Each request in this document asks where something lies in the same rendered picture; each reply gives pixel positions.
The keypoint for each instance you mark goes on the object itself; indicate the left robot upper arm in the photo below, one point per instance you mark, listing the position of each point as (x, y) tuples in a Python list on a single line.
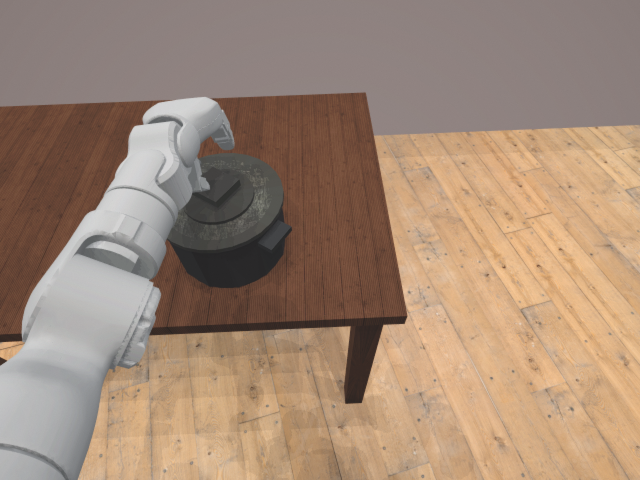
[(95, 317)]

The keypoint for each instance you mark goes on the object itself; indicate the knob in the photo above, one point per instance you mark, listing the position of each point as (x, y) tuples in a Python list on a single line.
[(222, 186)]

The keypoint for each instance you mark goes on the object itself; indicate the lid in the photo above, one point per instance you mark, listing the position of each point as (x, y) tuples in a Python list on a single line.
[(242, 218)]

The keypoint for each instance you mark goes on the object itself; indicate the left robot forearm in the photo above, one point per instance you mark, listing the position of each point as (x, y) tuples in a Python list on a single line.
[(130, 226)]

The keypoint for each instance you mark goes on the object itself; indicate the pot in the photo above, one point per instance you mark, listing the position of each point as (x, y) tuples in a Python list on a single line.
[(240, 266)]

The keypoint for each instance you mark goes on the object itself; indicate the left robot hand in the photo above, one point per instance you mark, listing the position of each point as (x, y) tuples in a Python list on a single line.
[(208, 119)]

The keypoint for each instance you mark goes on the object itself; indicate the table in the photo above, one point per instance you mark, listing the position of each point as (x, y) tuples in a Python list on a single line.
[(339, 266)]

